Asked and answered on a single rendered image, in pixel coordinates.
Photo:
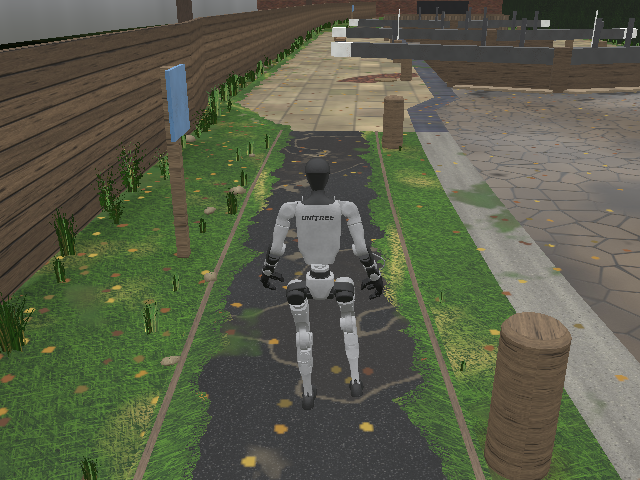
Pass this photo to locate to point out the robot left forearm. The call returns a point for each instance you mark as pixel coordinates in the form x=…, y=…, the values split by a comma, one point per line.
x=270, y=262

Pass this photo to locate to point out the right robot hand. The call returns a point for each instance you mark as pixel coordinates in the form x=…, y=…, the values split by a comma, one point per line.
x=378, y=284

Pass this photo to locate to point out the robot right forearm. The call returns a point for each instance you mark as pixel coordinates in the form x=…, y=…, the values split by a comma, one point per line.
x=369, y=264

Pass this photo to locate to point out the robot left shin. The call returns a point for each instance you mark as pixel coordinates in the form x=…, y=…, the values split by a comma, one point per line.
x=305, y=364

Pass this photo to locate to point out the robot right upper arm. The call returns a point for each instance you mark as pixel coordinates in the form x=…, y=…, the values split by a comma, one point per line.
x=350, y=210

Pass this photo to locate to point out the humanoid robot torso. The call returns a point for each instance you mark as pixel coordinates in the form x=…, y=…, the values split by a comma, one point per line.
x=318, y=232

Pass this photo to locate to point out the left robot hand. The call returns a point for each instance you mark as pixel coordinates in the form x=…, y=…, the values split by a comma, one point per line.
x=275, y=276

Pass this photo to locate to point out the robot left upper arm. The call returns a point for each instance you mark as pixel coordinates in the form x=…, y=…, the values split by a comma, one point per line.
x=286, y=212

